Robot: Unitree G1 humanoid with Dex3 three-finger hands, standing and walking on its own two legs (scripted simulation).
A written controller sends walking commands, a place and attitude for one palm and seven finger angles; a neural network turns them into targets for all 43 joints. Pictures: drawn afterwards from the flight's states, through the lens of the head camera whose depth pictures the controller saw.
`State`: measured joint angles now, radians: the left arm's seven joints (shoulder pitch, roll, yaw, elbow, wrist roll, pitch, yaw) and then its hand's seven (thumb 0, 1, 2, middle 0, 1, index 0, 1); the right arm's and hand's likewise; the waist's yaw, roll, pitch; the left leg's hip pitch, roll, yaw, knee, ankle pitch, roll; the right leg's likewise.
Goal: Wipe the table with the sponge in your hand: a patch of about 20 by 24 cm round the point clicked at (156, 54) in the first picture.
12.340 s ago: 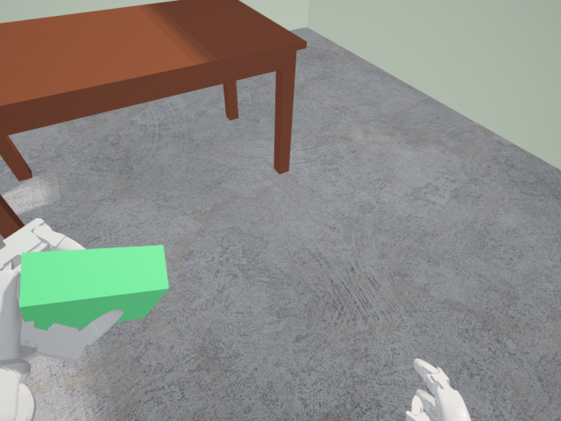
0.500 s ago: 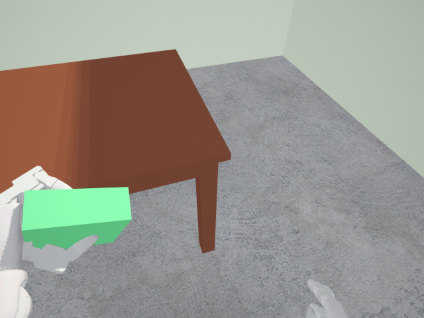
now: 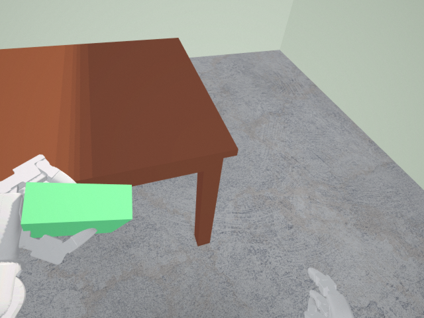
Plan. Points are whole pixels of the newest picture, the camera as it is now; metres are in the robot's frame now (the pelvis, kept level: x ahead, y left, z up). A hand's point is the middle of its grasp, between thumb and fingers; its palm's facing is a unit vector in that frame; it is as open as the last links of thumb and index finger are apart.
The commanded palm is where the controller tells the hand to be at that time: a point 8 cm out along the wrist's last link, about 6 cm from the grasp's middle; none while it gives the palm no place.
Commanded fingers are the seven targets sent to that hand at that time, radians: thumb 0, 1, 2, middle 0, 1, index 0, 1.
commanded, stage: shuffle to correct the standing spot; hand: left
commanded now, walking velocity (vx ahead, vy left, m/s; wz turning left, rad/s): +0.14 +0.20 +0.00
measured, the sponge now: (92, 212) +0.23 +0.21 +0.13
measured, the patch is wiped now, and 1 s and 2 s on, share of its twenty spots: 0.00 0.00 0.00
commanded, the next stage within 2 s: come to a stop and stand still in 1.46 s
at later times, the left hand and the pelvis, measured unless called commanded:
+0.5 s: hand (28, 156) +0.28 +0.31 +0.17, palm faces +0.37 -0.84 -0.40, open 9.3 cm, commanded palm +0.22 +0.36 +0.18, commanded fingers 0.00 0.10 1.30 -1.20 -1.60 -1.20 -1.60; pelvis +0.06 +0.07 -0.02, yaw +1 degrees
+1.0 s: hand (0, 120) +0.36 +0.41 +0.16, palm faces +0.35 -0.77 -0.53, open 9.3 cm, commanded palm +0.30 +0.45 +0.18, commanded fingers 0.00 0.10 1.30 -1.20 -1.60 -1.20 -1.60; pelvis +0.13 +0.18 -0.03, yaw -1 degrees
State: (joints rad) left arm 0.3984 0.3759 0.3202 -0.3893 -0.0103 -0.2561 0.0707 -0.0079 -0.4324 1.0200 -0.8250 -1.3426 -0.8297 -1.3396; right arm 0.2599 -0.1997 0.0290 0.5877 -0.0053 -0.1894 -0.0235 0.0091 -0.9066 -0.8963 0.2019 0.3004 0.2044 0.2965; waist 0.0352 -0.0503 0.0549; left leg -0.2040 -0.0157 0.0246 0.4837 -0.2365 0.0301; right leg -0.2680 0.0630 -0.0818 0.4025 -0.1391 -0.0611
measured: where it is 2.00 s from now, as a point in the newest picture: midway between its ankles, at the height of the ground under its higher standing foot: outside the picture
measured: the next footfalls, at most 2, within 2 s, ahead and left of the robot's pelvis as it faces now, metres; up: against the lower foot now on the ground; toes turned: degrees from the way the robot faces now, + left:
left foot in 0.62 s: +0.22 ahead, +0.31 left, +0.00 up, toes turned +2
right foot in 0.76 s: +0.13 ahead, +0.02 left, +0.00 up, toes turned -3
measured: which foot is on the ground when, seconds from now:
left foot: down 0.00-0.42, up 0.44-0.60, down 0.62-1.00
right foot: down 0.00-0.64, up 0.66-0.74, down 0.76-0.96, up 0.98-1.00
